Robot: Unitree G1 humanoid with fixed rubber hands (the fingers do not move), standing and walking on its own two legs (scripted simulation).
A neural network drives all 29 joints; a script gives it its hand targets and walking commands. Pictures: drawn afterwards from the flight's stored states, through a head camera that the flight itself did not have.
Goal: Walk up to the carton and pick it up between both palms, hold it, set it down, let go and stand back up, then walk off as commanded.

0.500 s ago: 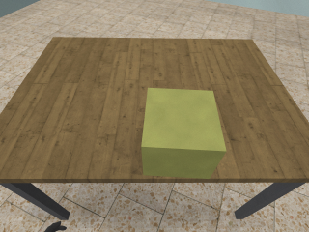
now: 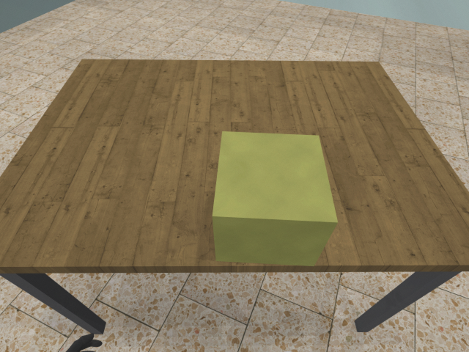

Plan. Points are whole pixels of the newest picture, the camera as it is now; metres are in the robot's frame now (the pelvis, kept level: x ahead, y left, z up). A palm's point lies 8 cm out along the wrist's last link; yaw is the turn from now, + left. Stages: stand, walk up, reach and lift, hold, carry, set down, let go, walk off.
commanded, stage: walk up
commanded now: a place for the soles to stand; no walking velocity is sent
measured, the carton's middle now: (267, 198) +0.40 -0.03 +0.03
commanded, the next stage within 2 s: reach and lift in 0.36 s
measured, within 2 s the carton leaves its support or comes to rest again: neither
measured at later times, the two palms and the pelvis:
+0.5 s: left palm out of the picture +0.12 +0.29 -0.10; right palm out of the picture +0.10 -0.32 -0.09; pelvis +0.00 +0.00 +0.00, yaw +0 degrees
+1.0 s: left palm (94, 344) +0.16 +0.24 -0.04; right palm out of the picture +0.11 -0.29 -0.05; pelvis -0.01 -0.01 +0.02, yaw +0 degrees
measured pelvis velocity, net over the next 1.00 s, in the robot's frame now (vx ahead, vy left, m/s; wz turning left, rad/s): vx -0.01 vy -0.01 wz -0.01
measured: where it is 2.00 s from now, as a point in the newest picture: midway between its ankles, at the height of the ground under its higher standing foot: outside the picture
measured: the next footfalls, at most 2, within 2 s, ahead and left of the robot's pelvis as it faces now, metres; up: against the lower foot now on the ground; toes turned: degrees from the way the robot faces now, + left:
none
